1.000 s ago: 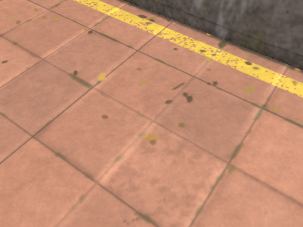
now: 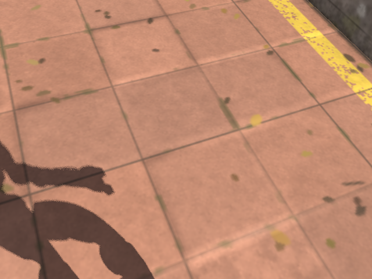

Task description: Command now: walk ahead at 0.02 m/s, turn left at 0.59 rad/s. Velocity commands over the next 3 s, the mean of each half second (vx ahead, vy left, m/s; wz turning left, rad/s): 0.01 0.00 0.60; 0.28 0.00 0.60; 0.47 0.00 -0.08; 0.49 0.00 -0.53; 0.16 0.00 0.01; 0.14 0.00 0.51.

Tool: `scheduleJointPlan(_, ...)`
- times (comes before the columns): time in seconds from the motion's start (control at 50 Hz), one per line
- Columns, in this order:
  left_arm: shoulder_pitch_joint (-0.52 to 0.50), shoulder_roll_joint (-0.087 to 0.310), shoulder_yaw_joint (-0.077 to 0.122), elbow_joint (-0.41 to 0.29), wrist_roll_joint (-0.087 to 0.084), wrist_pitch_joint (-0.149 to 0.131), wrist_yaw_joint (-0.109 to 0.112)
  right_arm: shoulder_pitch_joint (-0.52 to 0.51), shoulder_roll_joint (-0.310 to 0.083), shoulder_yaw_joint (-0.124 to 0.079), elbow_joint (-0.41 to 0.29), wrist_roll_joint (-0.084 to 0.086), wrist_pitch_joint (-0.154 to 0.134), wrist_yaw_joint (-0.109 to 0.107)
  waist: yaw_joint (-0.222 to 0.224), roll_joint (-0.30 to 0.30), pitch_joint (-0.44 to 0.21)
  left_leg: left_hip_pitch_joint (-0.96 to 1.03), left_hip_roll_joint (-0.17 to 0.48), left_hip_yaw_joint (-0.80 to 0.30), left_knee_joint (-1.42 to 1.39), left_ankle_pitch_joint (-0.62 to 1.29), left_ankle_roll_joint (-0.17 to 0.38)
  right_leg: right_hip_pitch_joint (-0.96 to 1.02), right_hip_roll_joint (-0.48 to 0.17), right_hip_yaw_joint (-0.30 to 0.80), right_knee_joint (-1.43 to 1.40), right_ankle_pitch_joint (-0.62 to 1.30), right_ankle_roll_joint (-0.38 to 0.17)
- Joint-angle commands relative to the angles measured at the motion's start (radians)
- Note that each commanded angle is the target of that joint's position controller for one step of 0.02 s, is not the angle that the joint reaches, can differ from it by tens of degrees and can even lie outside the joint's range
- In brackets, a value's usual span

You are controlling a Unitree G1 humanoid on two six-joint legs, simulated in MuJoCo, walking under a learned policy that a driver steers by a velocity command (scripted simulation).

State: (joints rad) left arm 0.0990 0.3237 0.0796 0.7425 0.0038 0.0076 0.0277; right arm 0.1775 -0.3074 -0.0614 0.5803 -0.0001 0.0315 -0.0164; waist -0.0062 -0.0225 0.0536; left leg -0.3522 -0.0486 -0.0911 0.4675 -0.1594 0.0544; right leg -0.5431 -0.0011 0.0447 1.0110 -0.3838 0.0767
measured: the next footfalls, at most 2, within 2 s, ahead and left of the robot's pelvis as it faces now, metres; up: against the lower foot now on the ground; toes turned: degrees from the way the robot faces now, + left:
right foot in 0.22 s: +0.08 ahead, -0.14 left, +0.00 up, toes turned +13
left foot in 0.66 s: -0.02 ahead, +0.11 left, +0.00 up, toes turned +26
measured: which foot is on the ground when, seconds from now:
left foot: down 0.00-0.24, up 0.26-0.64, down 0.66-1.00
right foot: up 0.00-0.20, down 0.22-0.66, up 0.68-1.00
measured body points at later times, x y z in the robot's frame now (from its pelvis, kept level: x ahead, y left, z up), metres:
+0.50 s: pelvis +0.00 -0.03 +0.00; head +0.04 -0.04 +0.45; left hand +0.06 +0.27 -0.09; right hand +0.23 -0.27 -0.10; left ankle -0.04 +0.10 -0.68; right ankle +0.04 -0.15 -0.74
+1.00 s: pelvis +0.09 +0.07 +0.00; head +0.09 +0.12 +0.45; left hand +0.12 +0.41 -0.09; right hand +0.27 -0.15 -0.09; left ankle -0.06 +0.09 -0.74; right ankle +0.33 +0.02 -0.69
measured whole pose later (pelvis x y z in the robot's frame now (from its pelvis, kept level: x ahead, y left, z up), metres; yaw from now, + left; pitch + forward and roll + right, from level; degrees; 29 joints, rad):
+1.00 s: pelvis +0.09 +0.07 +0.00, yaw +35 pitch +2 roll -2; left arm 0.04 0.32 0.08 0.71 -0.01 -0.08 -0.04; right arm 0.44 -0.27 -0.05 0.70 0.02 -0.04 -0.02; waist -0.06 -0.05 0.02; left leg -0.01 -0.04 -0.16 0.29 -0.31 0.07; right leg -0.63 -0.02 0.07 0.63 0.01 0.05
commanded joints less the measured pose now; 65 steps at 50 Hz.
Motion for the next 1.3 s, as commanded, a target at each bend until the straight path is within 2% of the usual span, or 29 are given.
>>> scheduleJointPlan(0.02, 0.0, 0.058, 0.011, -0.06, -0.001, -0.011, 0.0, -0.017, -0.176, -0.055, -0.07, 0.003, -0.007, -0.016, 0.002, 0.157, -0.184, 0.186, 0.224, -0.266, -0.102, 0.234, 0.179, 0.008, 0.008, 0.032, -0.12, 0.034, 0.01)
scheduleJointPlan(0.16, 0.002, 0.072, 0.016, -0.071, -0.013, -0.03, -0.025, -0.03, -0.18, -0.06, -0.072, 0.011, 0.008, -0.005, -0.008, 0.194, -0.161, 0.157, 0.202, -0.42, -0.082, 0.14, 0.166, 0.151, 0.045, 0.047, -0.372, 0.018, -0.024)
scheduleJointPlan(0.2, 0.058, 0.07, 0.022, -0.055, -0.012, -0.038, -0.032, -0.058, -0.173, -0.059, -0.076, 0.024, 0.015, -0.008, 0.032, 0.185, -0.161, 0.128, 0.162, -0.42, -0.041, 0.134, 0.126, 0.269, 0.046, 0.025, -0.572, 0.142, -0.05)
scheduleJointPlan(0.22, 0.088, 0.099, 0.033, -0.047, -0.004, -0.038, -0.029, -0.046, -0.152, -0.053, -0.076, 0.028, 0.016, -0.012, 0.036, 0.15, -0.17, 0.061, 0.12, -0.389, 0.007, 0.042, 0.081, 0.375, -0.021, 0.058, -0.644, 0.231, -0.077)
scheduleJointPlan(0.24, 0.102, 0.165, 0.046, -0.057, 0.013, -0.031, -0.022, 0.004, -0.096, -0.039, -0.073, 0.017, 0.016, -0.01, 0.005, -0.048, -0.188, -0.073, 0.017, -0.255, 0.209, -0.25, 0.017, 0.486, -0.233, 0.239, -0.686, 0.31, -0.158)
scheduleJointPlan(0.26, 0.077, 0.21, 0.054, -0.053, 0.043, -0.027, -0.024, -0.01, -0.135, -0.055, -0.101, 0.026, 0.005, -0.012, -0.01, -0.288, -0.11, -0.249, -0.104, -0.077, 0.408, -0.472, -0.039, 0.412, -0.384, 0.461, -0.736, 0.446, -0.318)
scheduleJointPlan(0.28, 0.021, 0.151, 0.039, -0.086, 0.039, -0.032, -0.02, 0.02, -0.213, -0.081, -0.073, 0.007, 0.0, -0.013, -0.015, -0.18, -0.099, -0.251, -0.029, -0.096, 0.604, -0.436, -0.076, 0.38, -0.404, 0.425, -0.729, 0.46, -0.352)
scheduleJointPlan(0.3, -0.028, 0.102, 0.025, -0.099, 0.028, -0.032, -0.012, 0.039, -0.224, -0.091, -0.046, 0.014, 0.005, -0.01, -0.034, -0.125, -0.091, -0.244, -0.021, -0.083, 0.675, -0.371, -0.091, 0.363, -0.341, 0.32, -0.711, 0.443, -0.311)
scheduleJointPlan(0.34, -0.057, 0.073, 0.015, -0.109, 0.002, -0.027, -0.001, 0.067, -0.169, -0.082, -0.016, 0.013, 0.026, -0.013, -0.028, -0.099, -0.067, -0.281, -0.008, -0.06, 0.774, -0.276, -0.13, 0.387, -0.265, 0.195, -0.694, 0.422, -0.269)
scheduleJointPlan(0.4, 0.0, 0.081, 0.013, -0.101, 0.011, -0.011, 0.013, 0.003, -0.114, -0.061, -0.046, 0.03, 0.027, -0.005, 0.017, -0.124, -0.061, -0.305, 0.021, 0.016, 0.697, -0.22, -0.159, 0.445, -0.232, 0.091, -0.703, 0.461, -0.283)
scheduleJointPlan(0.52, 0.027, 0.158, 0.042, -0.091, 0.002, 0.007, 0.002, -0.047, -0.08, -0.036, -0.085, 0.017, 0.023, 0.016, 0.056, -0.159, -0.114, -0.14, 0.083, 0.103, 0.388, -0.252, -0.152, 0.483, -0.292, 0.014, -0.683, 0.552, -0.3)
scheduleJointPlan(0.58, 0.055, 0.178, 0.051, -0.077, -0.022, 0.0, -0.013, -0.032, -0.093, -0.039, -0.086, 0.025, 0.027, 0.028, 0.058, -0.161, -0.111, -0.046, 0.074, 0.149, 0.251, -0.233, -0.102, 0.433, -0.309, 0.012, -0.72, 0.217, -0.281)
scheduleJointPlan(0.62, 0.028, 0.174, 0.049, -0.071, -0.041, -0.009, -0.02, 0.04, -0.091, -0.044, -0.059, 0.027, 0.022, 0.037, 0.003, -0.144, -0.094, 0.091, 0.058, 0.181, 0.079, -0.151, -0.044, 0.349, -0.301, -0.014, -0.692, 0.047, -0.242)
scheduleJointPlan(0.64, 0.034, 0.139, 0.04, -0.062, -0.041, -0.014, -0.022, 0.12, -0.101, -0.054, -0.019, 0.03, 0.017, 0.035, -0.028, -0.109, -0.106, 0.224, 0.026, 0.194, 0.021, -0.142, -0.016, 0.269, -0.269, -0.058, -0.616, -0.015, -0.21)
scheduleJointPlan(0.66, 0.037, 0.071, 0.02, -0.059, -0.025, -0.019, -0.029, 0.242, -0.136, -0.073, 0.026, 0.036, 0.01, 0.028, -0.069, 0.017, -0.134, 0.406, 0.065, 0.094, -0.031, -0.168, 0.028, 0.127, -0.21, -0.145, -0.402, -0.085, -0.152)
scheduleJointPlan(0.68, -0.021, -0.013, -0.008, -0.124, 0.017, -0.029, -0.036, 0.316, -0.27, -0.098, 0.019, 0.028, -0.005, 0.015, -0.077, 0.33, -0.122, 0.539, 0.346, -0.403, -0.128, -0.265, 0.174, -0.224, -0.066, -0.218, 0.023, -0.274, -0.054)
scheduleJointPlan(0.7, -0.111, 0.053, 0.008, -0.166, -0.008, -0.055, -0.035, 0.296, -0.262, -0.087, -0.013, 0.006, -0.046, 0.032, -0.113, 0.264, -0.105, 0.447, 0.431, -0.658, -0.259, -0.409, 0.308, -0.36, -0.008, -0.012, 0.145, -0.262, -0.063)
scheduleJointPlan(0.72, -0.122, 0.11, 0.025, -0.17, -0.038, -0.071, -0.042, 0.242, -0.197, -0.065, -0.011, 0.002, -0.071, 0.035, -0.084, 0.213, -0.026, 0.41, 0.412, -0.585, -0.294, -0.475, 0.284, -0.387, -0.054, 0.026, 0.156, -0.161, -0.086)
scheduleJointPlan(0.74, -0.092, 0.133, 0.034, -0.149, -0.035, -0.083, -0.047, 0.203, -0.153, -0.049, -0.01, 0.01, -0.083, 0.033, -0.054, 0.187, 0.016, 0.374, 0.365, -0.489, -0.296, -0.455, 0.241, -0.367, -0.079, 0.024, 0.118, -0.046, -0.098)
scheduleJointPlan(0.8, -0.059, 0.114, 0.035, -0.107, 0.003, -0.103, -0.049, 0.159, -0.131, -0.032, -0.013, 0.006, -0.083, 0.011, -0.018, 0.157, 0.008, 0.333, 0.261, -0.315, -0.299, -0.167, 0.179, -0.259, -0.075, 0.007, -0.004, 0.18, -0.069)
scheduleJointPlan(0.94, -0.182, 0.046, 0.006, -0.121, -0.009, -0.109, -0.06, 0.251, -0.153, -0.039, 0.056, 0.017, -0.084, -0.015, -0.062, 0.148, 0.017, 0.278, 0.199, -0.199, -0.276, 0.046, 0.143, -0.139, -0.005, -0.004, -0.362, 0.418, -0.015)
scheduleJointPlan(1.08, -0.207, 0.065, 0.0, -0.137, -0.018, -0.133, -0.088, 0.286, -0.155, -0.042, 0.124, 0.022, -0.073, -0.019, -0.068, 0.178, 0.034, 0.345, 0.263, -0.229, -0.21, 0.196, 0.122, -0.02, 0.0, -0.026, -0.504, 0.393, -0.073)
scheduleJointPlan(1.14, 0.006, 0.132, 0.033, -0.087, -0.011, -0.129, -0.07, 0.266, -0.142, -0.034, 0.127, 0.014, -0.067, -0.016, 0.045, 0.187, -0.122, 0.37, 0.197, -0.131, 0.082, 0.715, 0.072, 0.292, 0.053, -0.106, -0.532, 0.336, -0.164)
scheduleJointPlan(1.16, 0.192, 0.164, 0.038, -0.061, 0.0, -0.126, -0.065, 0.262, -0.112, -0.019, 0.113, -0.002, -0.065, -0.017, 0.123, 0.134, -0.278, 0.202, 0.16, -0.118, 0.34, 0.574, 0.044, 0.607, -0.073, 0.047, -0.478, 0.335, -0.239)
scheduleJointPlan(1.18, 0.321, 0.25, 0.061, -0.019, 0.006, -0.12, -0.07, 0.39, -0.019, 0.006, 0.103, 0.008, -0.077, -0.012, 0.076, -0.211, -0.442, -0.174, -0.027, -0.049, 0.765, -0.061, -0.048, 0.959, -0.325, 0.569, -0.56, 0.117, -0.424)
scheduleJointPlan(1.2, 0.311, 0.162, 0.034, -0.007, -0.025, -0.123, -0.081, 0.359, -0.07, 0.006, 0.104, 0.013, -0.098, -0.007, 0.081, -0.239, -0.406, -0.314, -0.029, -0.106, 0.862, -0.383, -0.046, 0.956, -0.347, 0.798, -0.731, -0.019, -0.426)
scheduleJointPlan(1.22, 0.229, 0.117, 0.022, -0.019, -0.033, -0.118, -0.075, 0.225, -0.134, -0.012, 0.081, 0.033, -0.112, 0.002, 0.088, -0.151, -0.222, -0.392, 0.037, -0.082, 0.89, -0.315, -0.037, 0.809, -0.322, 0.651, -0.738, -0.041, -0.385)
scheduleJointPlan(1.26, 0.148, 0.095, 0.011, -0.041, -0.012, -0.1, -0.063, 0.086, -0.123, -0.007, 0.052, 0.009, -0.14, 0.009, 0.055, 0.012, -0.072, -0.356, 0.104, -0.032, 0.775, -0.2, -0.029, 0.544, -0.24, 0.454, -0.772, 0.143, -0.353)
scheduleJointPlan(1.3, 0.133, 0.08, 0.003, -0.053, -0.002, -0.099, -0.054, 0.103, -0.097, -0.006, 0.051, -0.006, -0.144, 0.014, 0.006, -0.028, -0.062, -0.279, 0.134, -0.026, 0.672, -0.151, -0.041, 0.443, -0.186, 0.384, -0.812, 0.253, -0.352)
